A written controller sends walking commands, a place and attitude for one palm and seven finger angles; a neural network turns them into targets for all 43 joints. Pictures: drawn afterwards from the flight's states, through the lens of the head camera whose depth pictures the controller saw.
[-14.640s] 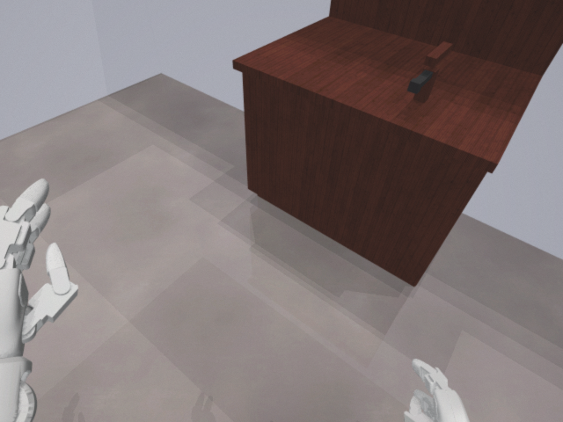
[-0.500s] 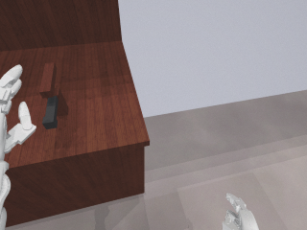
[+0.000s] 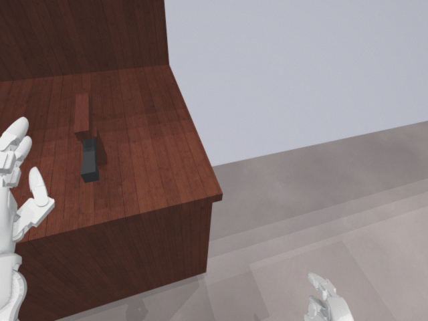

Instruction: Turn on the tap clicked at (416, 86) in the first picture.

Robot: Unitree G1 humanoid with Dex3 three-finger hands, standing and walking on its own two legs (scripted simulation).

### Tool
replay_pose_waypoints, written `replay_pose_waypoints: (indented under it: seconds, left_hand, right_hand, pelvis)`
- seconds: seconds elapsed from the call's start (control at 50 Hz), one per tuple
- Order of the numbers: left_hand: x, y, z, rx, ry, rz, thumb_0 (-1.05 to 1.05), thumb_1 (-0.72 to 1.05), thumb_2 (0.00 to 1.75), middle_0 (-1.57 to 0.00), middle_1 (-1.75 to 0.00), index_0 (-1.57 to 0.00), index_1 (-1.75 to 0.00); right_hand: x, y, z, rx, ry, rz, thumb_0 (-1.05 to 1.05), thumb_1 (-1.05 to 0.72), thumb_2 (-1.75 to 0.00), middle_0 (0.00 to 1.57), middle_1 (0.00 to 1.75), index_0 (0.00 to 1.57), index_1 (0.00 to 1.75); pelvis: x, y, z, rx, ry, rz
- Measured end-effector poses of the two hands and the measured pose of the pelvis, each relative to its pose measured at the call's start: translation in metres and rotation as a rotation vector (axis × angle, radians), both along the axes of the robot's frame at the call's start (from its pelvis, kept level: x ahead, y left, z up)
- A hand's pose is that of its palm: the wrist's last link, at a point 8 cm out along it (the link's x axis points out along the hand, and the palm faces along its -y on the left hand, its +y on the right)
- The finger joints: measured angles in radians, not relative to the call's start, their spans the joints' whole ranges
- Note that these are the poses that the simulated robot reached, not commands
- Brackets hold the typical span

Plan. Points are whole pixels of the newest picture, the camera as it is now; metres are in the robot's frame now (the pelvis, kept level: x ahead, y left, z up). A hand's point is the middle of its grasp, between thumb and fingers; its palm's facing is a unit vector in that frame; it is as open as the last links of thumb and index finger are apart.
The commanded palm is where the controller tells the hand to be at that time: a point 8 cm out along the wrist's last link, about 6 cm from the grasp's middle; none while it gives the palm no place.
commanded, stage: come to a stop and stand still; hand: left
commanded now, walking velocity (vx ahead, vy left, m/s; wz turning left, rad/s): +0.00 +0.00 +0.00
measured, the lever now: (90, 173) +0.36 +0.30 +0.05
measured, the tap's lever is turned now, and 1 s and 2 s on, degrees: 0 0 0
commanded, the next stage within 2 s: look again from close up in 0.40 s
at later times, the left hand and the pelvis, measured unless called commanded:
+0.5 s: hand (70, 197) +0.23 +0.24 +0.16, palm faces +0.38 -0.85 -0.37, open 7.4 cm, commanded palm +0.17 +0.28 +0.18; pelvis +0.02 -0.01 +0.00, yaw +1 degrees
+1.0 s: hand (53, 177) +0.25 +0.26 +0.19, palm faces +0.46 -0.78 -0.43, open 7.4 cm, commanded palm +0.16 +0.26 +0.18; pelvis +0.00 -0.02 +0.00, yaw +2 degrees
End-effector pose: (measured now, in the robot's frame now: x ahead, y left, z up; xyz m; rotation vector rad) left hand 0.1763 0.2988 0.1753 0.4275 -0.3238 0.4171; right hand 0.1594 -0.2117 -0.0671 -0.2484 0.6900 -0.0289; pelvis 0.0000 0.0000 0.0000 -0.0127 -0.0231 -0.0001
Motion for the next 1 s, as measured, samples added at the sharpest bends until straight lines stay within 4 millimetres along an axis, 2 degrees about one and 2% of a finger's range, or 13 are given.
replay_pose_waypoints:
  seconds: [0.16, 0.34, 0.54, 0.92, 0.96, 1.0]
  left_hand:
    - [0.016, -0.008, -0.008, -0.005, 0.052, -0.055, 0.02, 0.89, 0.90, -0.20, -0.30, -0.20, -0.30]
    - [0.022, -0.008, -0.001, 0.018, 0.057, -0.055, 0.02, 0.89, 0.90, -0.21, -0.30, -0.21, -0.30]
    - [0.017, -0.018, -0.004, -0.002, 0.086, -0.049, 0.02, 0.89, 0.90, -0.21, -0.30, -0.21, -0.30]
    - [0.011, -0.029, -0.004, -0.018, 0.107, -0.036, 0.02, 0.89, 0.90, -0.21, -0.30, -0.21, -0.30]
    - [0.019, -0.017, 0.012, 0.116, 0.067, -0.032, 0.02, 0.89, 0.90, -0.21, -0.30, -0.21, -0.31]
    - [0.027, 0.000, 0.025, 0.130, -0.004, 0.001, 0.02, 0.89, 0.90, -0.21, -0.30, -0.21, -0.31]
  right_hand:
    - [0.026, 0.016, 0.010, 0.022, -0.053, 0.027, 0.02, -0.91, -0.90, 0.21, 0.30, 0.20, 0.30]
    - [0.039, 0.003, 0.011, -0.010, -0.031, 0.019, 0.02, -0.91, -0.90, 0.21, 0.30, 0.20, 0.30]
    - [0.035, -0.015, 0.010, -0.028, -0.016, -0.013, 0.02, -0.91, -0.90, 0.20, 0.30, 0.20, 0.30]
    - [0.019, -0.027, 0.006, -0.019, 0.006, -0.041, 0.02, -0.91, -0.90, 0.21, 0.30, 0.20, 0.30]
    - [0.017, -0.026, 0.004, -0.035, 0.015, -0.002, 0.02, -0.91, -0.90, 0.20, 0.30, 0.20, 0.30]
    - [0.015, -0.025, 0.002, -0.018, 0.031, 0.013, 0.02, -0.91, -0.90, 0.20, 0.30, 0.20, 0.30]
  pelvis:
    - [0.009, 0.002, 0.002, -0.005, 0.010, 0.002]
    - [0.018, -0.001, 0.003, -0.007, 0.022, 0.010]
    - [0.017, -0.009, 0.003, -0.006, 0.016, 0.015]
    - [0.014, -0.019, 0.006, -0.009, 0.017, 0.020]
    - [0.009, -0.022, 0.005, -0.015, 0.027, 0.032]
    - [0.004, -0.024, 0.003, -0.009, 0.031, 0.027]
